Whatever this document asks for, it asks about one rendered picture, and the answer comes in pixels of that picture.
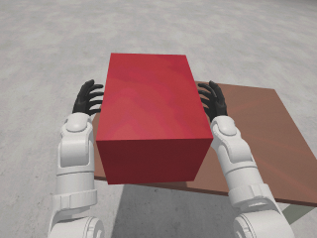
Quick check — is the table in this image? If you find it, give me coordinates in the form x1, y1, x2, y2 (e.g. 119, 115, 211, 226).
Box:
92, 80, 317, 225

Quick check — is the robot right upper arm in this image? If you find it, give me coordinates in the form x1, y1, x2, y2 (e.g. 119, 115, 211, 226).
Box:
233, 209, 294, 238

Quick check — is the robot right hand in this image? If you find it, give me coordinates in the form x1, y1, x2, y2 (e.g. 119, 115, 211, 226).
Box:
197, 80, 228, 123

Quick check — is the robot left upper arm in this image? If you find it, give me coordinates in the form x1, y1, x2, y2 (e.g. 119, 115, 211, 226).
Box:
49, 216, 105, 238

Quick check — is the robot right forearm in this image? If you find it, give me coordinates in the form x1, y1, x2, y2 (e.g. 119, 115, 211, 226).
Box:
210, 115, 295, 238

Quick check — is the robot left forearm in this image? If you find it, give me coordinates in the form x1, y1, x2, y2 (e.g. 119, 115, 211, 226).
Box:
48, 112, 98, 238

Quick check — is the carton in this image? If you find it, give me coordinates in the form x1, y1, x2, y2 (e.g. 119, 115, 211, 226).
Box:
95, 53, 214, 185

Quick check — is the robot left hand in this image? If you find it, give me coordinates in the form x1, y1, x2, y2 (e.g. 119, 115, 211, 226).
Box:
71, 79, 104, 116

